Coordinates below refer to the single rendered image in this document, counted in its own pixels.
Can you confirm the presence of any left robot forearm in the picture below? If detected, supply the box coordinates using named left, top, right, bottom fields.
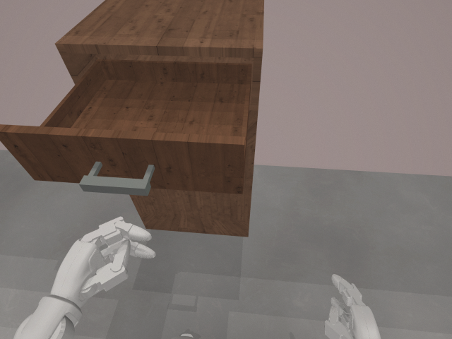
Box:
left=13, top=295, right=83, bottom=339

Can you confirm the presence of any drawer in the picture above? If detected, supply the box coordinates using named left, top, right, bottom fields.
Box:
left=0, top=59, right=252, bottom=194

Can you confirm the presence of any right robot hand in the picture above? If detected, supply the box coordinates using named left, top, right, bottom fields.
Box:
left=325, top=274, right=381, bottom=339

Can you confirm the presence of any handle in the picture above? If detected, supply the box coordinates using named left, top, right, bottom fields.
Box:
left=79, top=162, right=155, bottom=196

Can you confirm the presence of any left robot hand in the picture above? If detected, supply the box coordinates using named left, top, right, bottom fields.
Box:
left=51, top=217, right=156, bottom=308

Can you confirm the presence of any cabinet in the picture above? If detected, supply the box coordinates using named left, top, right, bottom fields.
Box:
left=55, top=0, right=264, bottom=237

